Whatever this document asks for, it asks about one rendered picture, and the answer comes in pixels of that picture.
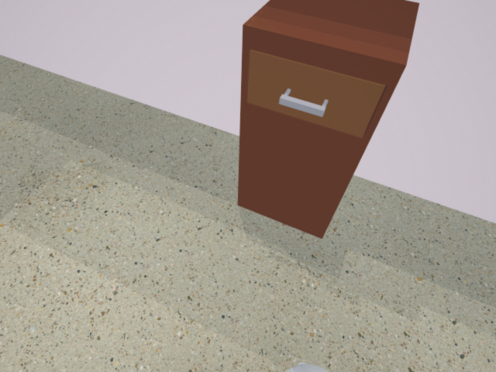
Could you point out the cabinet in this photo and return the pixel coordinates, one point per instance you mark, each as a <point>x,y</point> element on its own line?
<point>292,170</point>

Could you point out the handle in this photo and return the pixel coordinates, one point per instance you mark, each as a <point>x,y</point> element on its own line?
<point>302,105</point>

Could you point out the drawer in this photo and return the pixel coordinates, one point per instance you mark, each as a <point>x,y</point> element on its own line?
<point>351,100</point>

